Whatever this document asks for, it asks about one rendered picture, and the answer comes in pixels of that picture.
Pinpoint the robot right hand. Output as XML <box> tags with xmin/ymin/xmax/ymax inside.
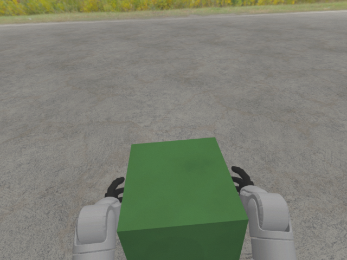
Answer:
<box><xmin>232</xmin><ymin>166</ymin><xmax>254</xmax><ymax>195</ymax></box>

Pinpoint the robot left hand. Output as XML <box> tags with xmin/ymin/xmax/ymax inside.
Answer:
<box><xmin>105</xmin><ymin>177</ymin><xmax>125</xmax><ymax>203</ymax></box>

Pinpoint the carton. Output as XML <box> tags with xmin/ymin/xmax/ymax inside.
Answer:
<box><xmin>117</xmin><ymin>137</ymin><xmax>249</xmax><ymax>260</ymax></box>

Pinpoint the robot left forearm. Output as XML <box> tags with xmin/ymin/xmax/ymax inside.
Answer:
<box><xmin>72</xmin><ymin>197</ymin><xmax>121</xmax><ymax>260</ymax></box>

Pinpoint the robot right forearm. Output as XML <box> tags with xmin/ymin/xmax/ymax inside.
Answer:
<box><xmin>239</xmin><ymin>185</ymin><xmax>297</xmax><ymax>260</ymax></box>

